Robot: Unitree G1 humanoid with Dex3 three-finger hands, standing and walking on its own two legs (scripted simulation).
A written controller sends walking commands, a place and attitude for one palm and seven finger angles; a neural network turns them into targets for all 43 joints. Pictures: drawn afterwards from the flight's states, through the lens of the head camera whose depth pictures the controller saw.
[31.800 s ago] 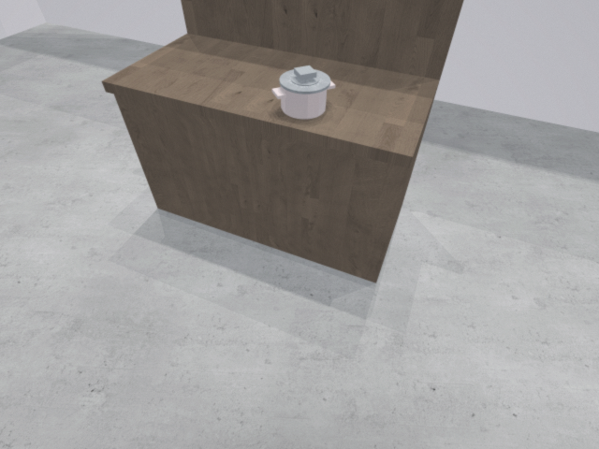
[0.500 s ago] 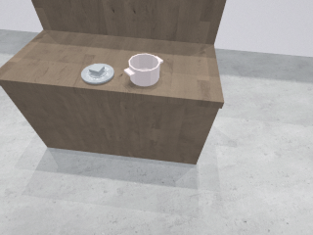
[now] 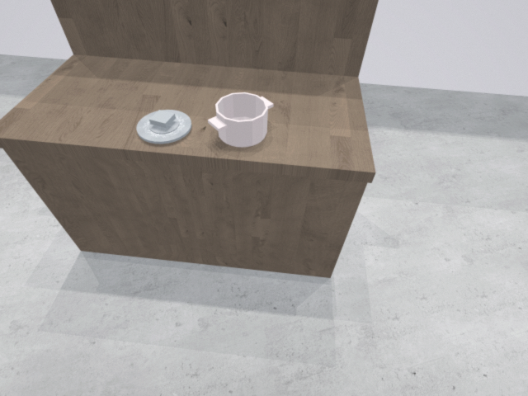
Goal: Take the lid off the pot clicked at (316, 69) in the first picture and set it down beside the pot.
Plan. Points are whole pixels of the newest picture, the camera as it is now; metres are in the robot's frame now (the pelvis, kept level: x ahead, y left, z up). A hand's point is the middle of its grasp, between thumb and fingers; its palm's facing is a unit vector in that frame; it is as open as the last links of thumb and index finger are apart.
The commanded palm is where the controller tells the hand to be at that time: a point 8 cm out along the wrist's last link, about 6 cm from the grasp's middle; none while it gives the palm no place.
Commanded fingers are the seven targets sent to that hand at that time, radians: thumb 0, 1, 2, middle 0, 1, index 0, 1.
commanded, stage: look to check the result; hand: left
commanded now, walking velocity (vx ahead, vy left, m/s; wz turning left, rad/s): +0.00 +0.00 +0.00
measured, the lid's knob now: (162, 118) +0.83 +0.33 -0.08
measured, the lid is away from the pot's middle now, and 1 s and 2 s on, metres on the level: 0.23 0.23 0.23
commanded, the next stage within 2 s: stand and wait in 0.02 s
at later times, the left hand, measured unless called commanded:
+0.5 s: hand out of the picture -0.02 +0.16 -0.18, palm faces +0.06 -0.98 -0.16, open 7.3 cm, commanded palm none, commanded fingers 0.00 0.90 0.90 -0.20 -0.30 -0.20 -0.30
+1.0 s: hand out of the picture -0.02 +0.17 -0.18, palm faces +0.06 -0.98 -0.16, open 7.3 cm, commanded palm none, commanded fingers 0.00 0.90 0.90 -0.20 -0.30 -0.20 -0.30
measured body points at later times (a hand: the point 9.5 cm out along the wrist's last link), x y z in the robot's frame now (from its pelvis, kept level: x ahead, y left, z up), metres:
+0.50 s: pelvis -0.01 +0.00 +0.00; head +0.00 +0.01 +0.45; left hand -0.02 +0.21 -0.16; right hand -0.04 -0.20 -0.16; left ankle -0.06 +0.11 -0.74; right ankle -0.06 -0.08 -0.74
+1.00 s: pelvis -0.01 +0.01 +0.00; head +0.00 +0.02 +0.45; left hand -0.03 +0.22 -0.16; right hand -0.04 -0.19 -0.16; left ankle -0.06 +0.11 -0.74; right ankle -0.06 -0.08 -0.74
